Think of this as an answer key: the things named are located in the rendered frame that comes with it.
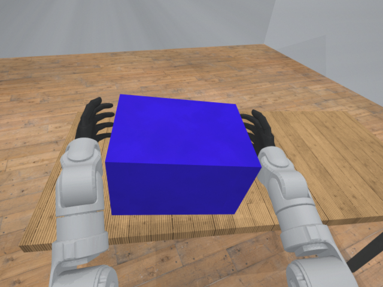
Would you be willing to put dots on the left robot hand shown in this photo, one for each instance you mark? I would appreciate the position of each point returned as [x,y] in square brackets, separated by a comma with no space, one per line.
[87,127]

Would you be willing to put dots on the robot left forearm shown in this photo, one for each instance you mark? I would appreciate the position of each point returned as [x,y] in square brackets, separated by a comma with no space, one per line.
[81,234]

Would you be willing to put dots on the right robot upper arm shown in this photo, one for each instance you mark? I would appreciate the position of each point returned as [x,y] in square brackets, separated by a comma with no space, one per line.
[327,271]

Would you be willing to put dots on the table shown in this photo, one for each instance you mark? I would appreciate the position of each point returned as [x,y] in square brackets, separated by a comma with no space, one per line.
[340,159]

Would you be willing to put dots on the carton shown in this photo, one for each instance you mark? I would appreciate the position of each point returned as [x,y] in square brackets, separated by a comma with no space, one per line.
[178,157]

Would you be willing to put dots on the right robot hand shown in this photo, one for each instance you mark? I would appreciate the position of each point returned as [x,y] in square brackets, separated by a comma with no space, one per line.
[262,136]

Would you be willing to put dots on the left robot upper arm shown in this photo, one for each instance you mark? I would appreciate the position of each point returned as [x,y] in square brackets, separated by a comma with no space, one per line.
[95,276]

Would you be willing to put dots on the robot right forearm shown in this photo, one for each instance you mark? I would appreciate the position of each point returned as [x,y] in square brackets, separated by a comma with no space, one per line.
[302,229]

